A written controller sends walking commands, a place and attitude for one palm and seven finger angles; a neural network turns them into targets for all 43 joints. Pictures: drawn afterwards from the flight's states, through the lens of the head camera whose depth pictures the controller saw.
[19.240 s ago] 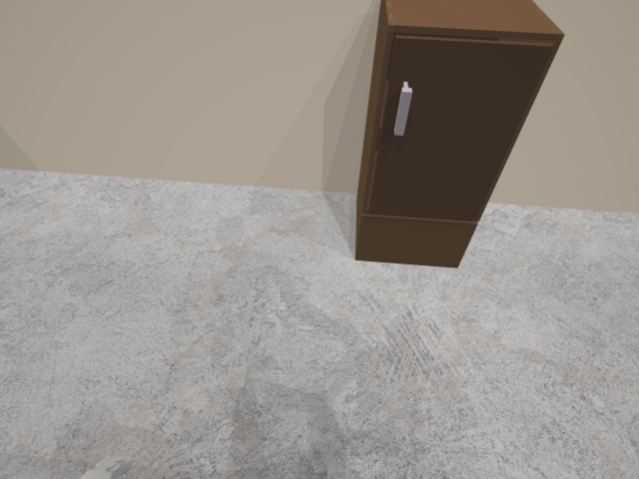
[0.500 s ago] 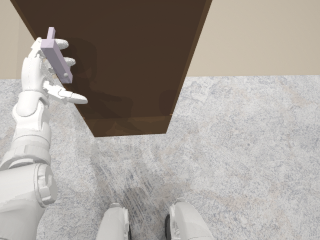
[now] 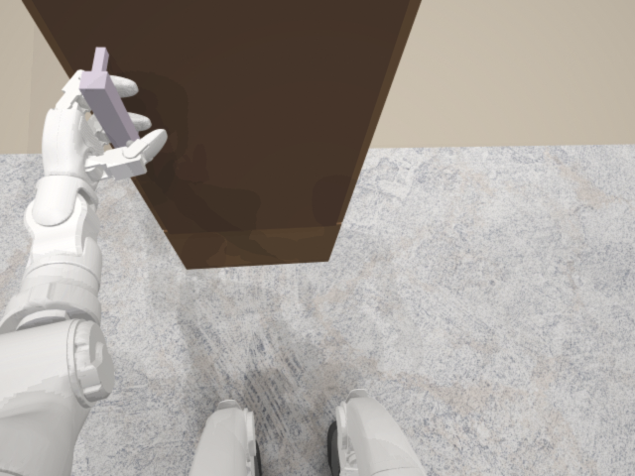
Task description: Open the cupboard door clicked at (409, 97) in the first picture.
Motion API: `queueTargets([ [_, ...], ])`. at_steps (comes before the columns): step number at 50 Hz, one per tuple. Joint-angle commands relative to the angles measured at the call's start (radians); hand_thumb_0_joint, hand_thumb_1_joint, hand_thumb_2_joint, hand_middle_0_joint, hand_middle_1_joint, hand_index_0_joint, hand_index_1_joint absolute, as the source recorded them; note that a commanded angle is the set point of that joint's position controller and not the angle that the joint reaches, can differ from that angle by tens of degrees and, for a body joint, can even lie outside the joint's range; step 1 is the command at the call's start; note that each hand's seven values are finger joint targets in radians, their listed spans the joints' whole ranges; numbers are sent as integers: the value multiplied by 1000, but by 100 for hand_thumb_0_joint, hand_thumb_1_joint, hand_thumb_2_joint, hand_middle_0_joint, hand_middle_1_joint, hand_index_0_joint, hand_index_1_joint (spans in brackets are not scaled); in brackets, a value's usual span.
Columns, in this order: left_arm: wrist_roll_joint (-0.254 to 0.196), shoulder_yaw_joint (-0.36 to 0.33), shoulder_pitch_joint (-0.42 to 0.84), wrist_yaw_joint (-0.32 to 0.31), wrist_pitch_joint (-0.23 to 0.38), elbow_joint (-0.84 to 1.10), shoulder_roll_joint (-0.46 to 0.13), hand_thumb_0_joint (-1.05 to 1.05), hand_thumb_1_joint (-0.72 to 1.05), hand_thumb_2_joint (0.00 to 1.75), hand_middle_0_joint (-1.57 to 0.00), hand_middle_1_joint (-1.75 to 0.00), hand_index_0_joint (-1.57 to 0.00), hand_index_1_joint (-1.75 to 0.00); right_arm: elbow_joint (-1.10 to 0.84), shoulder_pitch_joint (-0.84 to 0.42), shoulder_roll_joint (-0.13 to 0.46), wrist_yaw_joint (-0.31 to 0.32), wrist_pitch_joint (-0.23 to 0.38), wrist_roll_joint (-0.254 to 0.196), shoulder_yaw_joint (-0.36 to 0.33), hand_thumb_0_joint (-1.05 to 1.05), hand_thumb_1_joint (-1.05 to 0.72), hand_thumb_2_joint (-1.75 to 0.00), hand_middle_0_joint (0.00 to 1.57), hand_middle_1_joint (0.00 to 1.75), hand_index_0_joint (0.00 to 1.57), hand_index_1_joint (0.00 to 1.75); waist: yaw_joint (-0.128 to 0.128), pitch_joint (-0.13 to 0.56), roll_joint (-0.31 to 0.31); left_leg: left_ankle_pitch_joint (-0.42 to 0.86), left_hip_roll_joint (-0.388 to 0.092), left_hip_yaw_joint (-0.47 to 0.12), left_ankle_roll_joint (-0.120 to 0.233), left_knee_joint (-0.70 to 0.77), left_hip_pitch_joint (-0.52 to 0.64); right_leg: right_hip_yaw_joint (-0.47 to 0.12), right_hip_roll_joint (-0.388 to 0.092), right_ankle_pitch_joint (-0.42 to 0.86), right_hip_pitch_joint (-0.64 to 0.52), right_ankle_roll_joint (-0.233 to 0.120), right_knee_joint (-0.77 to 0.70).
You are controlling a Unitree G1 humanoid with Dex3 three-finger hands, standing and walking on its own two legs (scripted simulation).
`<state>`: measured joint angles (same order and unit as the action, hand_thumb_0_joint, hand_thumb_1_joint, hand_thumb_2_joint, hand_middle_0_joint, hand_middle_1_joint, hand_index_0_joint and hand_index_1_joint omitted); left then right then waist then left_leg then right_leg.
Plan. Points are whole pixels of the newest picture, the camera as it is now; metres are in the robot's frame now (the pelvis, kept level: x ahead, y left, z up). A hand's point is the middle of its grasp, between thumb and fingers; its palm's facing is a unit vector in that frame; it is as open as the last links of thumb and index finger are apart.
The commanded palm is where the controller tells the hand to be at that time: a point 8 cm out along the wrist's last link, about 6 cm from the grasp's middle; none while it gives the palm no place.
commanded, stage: close the thumb around the handle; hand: left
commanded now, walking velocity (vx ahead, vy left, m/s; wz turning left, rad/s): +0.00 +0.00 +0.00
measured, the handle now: (117, 107) +0.56 +0.21 +0.05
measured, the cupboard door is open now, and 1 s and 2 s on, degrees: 0 27 47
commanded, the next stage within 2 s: pull the door open along its arc in 0.24 s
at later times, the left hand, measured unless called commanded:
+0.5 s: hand (132, 146) +0.50 +0.19 +0.05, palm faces +0.02 -1.00 -0.03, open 6.1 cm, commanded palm +0.46 +0.23 +0.05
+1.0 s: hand (185, 250) +0.36 +0.12 +0.06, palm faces +0.30 -0.95 +0.07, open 6.5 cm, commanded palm +0.31 +0.16 +0.05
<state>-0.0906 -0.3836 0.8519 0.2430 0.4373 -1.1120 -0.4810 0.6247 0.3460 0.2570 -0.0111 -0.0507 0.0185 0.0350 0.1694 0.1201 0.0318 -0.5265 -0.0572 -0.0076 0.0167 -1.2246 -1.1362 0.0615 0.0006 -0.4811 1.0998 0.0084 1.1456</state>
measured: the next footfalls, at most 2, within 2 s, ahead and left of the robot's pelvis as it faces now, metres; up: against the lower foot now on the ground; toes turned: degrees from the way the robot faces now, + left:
none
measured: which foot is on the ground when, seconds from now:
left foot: down 0.00-1.00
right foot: down 0.00-1.00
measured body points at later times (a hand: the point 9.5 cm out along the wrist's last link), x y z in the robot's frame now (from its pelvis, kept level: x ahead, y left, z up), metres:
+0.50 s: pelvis +0.01 +0.00 +0.00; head +0.15 +0.02 +0.43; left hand +0.49 +0.24 +0.05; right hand +0.03 -0.27 -0.11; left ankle +0.02 +0.11 -0.63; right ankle +0.03 -0.13 -0.63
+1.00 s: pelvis +0.02 -0.01 +0.02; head +0.11 +0.00 +0.47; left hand +0.34 +0.17 +0.05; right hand +0.17 -0.24 -0.08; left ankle +0.02 +0.11 -0.63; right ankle +0.03 -0.13 -0.63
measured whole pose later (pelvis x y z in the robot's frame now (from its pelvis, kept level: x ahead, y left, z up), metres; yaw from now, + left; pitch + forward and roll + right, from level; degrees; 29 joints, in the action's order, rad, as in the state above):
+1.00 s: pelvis +0.02 -0.01 +0.02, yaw +1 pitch +19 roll -1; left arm -0.07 -0.05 0.09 -0.27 0.43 -0.35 0.00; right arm 0.53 0.23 0.21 -0.07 -0.02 0.04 -0.02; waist 0.04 0.16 0.02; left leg -0.53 -0.04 0.02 0.00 -1.10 -0.91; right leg 0.03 -0.01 -0.50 0.90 0.00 1.07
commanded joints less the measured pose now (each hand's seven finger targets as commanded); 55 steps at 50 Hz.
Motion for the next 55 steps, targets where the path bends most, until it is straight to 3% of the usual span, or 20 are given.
queueTargets([
  [1,-13,6,421,1,85,227,-183,0,84,88,-40,-134,-40,-134,-45,160,181,13,16,6,-66,0,-90,-90,20,30,20,30,15,526,148,424,24,-64,-4,139,469,-6,44,284,-152,-31,-116],
  [2,-11,11,430,-2,79,208,-180,0,90,90,-40,-135,-40,-135,-41,162,182,12,16,6,-64,0,-90,-90,20,30,20,30,22,499,125,399,24,-67,-3,143,447,-4,45,270,-153,-30,-120],
  [6,-6,-21,432,-5,81,220,-226,0,90,90,-40,-135,-40,-135,-43,167,185,16,14,6,-64,0,-90,-90,20,30,20,30,13,523,122,400,27,-61,1,142,433,-11,44,289,-190,-31,-119],
  [8,-8,7,432,0,87,242,-188,0,90,90,-40,-135,-40,-135,-45,169,179,13,16,8,-66,0,-90,-90,20,30,20,30,13,542,157,448,28,-62,0,137,474,-8,44,312,-176,-33,-113],
  [11,-8,14,417,-6,84,221,-177,0,90,90,-40,-135,-40,-135,-40,164,180,10,11,7,-65,0,-90,-90,20,30,20,30,18,504,138,419,26,-62,-3,145,464,-5,46,289,-164,-31,-127],
  [13,-6,-10,432,-7,90,233,-215,0,90,90,-40,-135,-40,-135,-39,167,184,13,12,7,-65,0,-90,-90,20,30,20,30,16,503,127,405,27,-61,2,146,451,-10,46,289,-182,-32,-127],
  [16,-4,8,424,-6,88,229,-191,0,90,90,-40,-135,-40,-135,-40,162,179,13,12,6,-65,0,-90,-90,20,30,20,30,18,508,131,409,29,-55,3,143,442,-13,44,303,-190,-30,-127],
  [18,-1,-42,414,-3,93,229,-258,0,90,90,-40,-135,-40,-135,-40,170,185,15,11,8,-64,0,-90,-90,20,30,20,30,2,526,136,431,29,-57,2,139,444,-15,45,319,-208,-33,-117],
  [26,-36,-25,175,22,84,354,-198,0,90,90,-40,-135,-40,-135,-88,136,172,4,-1,-7,-73,0,-90,-90,20,30,20,30,-54,575,144,519,29,-34,-3,165,497,-15,45,401,-291,-32,-129],
  [30,-70,-6,-8,27,69,436,-138,0,90,90,-40,-135,-40,-135,-122,109,161,-1,0,-20,-78,0,-90,-90,20,30,20,30,-76,535,59,487,38,-9,6,195,437,-22,45,450,-395,-27,-154],
  [34,-99,24,-233,22,65,577,-66,0,90,90,-40,-135,-40,-135,-158,76,149,-8,10,-30,-84,0,-90,-90,20,30,20,30,-112,520,72,525,43,10,4,220,446,-24,41,500,-448,-29,-161],
  [35,-110,44,-267,17,65,609,-30,0,90,90,-40,-135,-40,-135,-160,68,144,-9,14,-33,-86,0,-90,-90,20,30,20,30,-106,492,39,526,41,13,6,225,443,-20,41,508,-450,-27,-166],
  [38,-122,83,-358,-3,73,707,25,0,90,90,-40,-135,-40,-135,-178,41,140,-12,28,-34,-89,0,-90,-90,20,30,20,30,-114,444,51,521,41,12,3,235,451,-15,39,491,-441,-30,-166],
  [39,-188,-28,-373,-140,77,782,71,0,90,90,-40,-135,-40,-135,-178,18,108,-12,39,-25,-92,0,-90,-90,20,30,20,30,-183,450,45,530,39,17,-12,251,437,0,36,474,-451,-25,-167],
  [40,-163,51,-460,-221,68,784,165,0,90,90,-40,-135,-40,-135,-179,9,101,-21,49,-18,-90,0,-90,-90,20,30,20,30,-169,430,64,535,39,20,-20,254,453,6,36,460,-438,-24,-164],
  [41,-147,93,-520,-272,60,795,220,0,90,90,-40,-135,-40,-135,-184,3,97,-29,53,-16,-89,0,-90,-90,20,30,20,30,-159,391,34,536,33,17,-23,255,452,14,34,448,-418,-23,-169],
  [44,-80,165,-595,-412,71,931,288,0,90,90,-40,-135,-40,-135,-191,-20,87,-44,63,4,-95,0,-90,-90,20,30,20,30,-168,419,14,560,35,17,-28,249,466,12,27,475,-451,-28,-153],
  [49,63,342,-660,-650,72,1019,471,0,90,90,-40,-135,-40,-135,-203,-84,59,-57,69,38,-95,0,-90,-90,20,30,20,30,-155,377,-39,454,42,10,-27,243,436,14,18,414,-436,-31,-145],
  [51,131,389,-646,-746,63,1019,512,0,90,90,-40,-135,-40,-135,-201,-109,52,-59,71,48,-92,0,-90,-90,20,30,20,30,-149,354,-47,383,48,5,-25,245,414,15,14,356,-417,-32,-149],
  [55,245,512,-696,-805,45,1032,570,0,90,90,-40,-135,-40,-135,-198,-137,36,-48,78,62,-90,0,-90,-90,20,30,20,30,-138,355,-81,307,56,7,-16,242,410,-1,8,319,-426,-36,-176],
])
